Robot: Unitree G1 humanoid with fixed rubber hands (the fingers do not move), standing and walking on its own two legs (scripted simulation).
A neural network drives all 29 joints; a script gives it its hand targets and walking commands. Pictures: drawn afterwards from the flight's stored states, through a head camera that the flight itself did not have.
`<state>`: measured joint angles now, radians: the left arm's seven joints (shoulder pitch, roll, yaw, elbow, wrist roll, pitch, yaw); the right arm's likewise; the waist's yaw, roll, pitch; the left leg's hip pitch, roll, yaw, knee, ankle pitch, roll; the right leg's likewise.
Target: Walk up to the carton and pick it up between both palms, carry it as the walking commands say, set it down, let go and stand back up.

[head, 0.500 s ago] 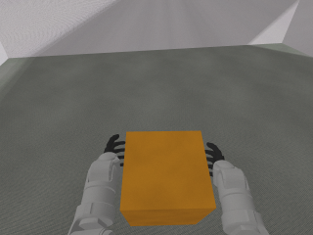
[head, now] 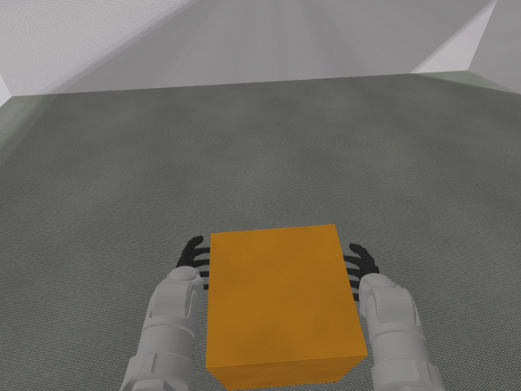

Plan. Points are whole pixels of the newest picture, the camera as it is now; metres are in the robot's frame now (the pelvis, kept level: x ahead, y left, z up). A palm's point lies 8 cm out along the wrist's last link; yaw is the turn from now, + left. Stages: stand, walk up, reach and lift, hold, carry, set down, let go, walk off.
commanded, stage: hold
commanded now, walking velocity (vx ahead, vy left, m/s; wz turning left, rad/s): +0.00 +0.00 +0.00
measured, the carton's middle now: (278, 312) +0.28 -0.01 -0.04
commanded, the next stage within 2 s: carry in 0.46 s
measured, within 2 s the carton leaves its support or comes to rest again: neither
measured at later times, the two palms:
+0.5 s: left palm (185, 275) +0.29 +0.14 +0.05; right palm (367, 284) +0.29 -0.15 +0.04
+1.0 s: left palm (194, 205) +0.42 +0.15 +0.10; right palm (351, 201) +0.44 -0.15 +0.09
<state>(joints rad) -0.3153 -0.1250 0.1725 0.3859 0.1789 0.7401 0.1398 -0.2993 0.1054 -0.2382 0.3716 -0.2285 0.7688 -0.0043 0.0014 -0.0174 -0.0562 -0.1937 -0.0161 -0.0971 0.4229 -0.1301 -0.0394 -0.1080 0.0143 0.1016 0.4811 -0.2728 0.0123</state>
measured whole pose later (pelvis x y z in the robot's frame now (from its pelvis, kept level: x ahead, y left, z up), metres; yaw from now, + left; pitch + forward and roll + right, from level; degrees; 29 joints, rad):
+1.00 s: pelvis +0.16 -0.01 +0.00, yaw +4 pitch +5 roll -1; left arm -0.17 -0.14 0.03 -0.30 0.13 1.14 0.18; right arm -0.17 0.14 -0.15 -0.37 -0.08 1.18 -0.12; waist 0.00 0.04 -0.13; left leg -0.33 0.05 0.03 0.76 -0.43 0.00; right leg -0.31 -0.01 -0.11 0.48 -0.24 -0.02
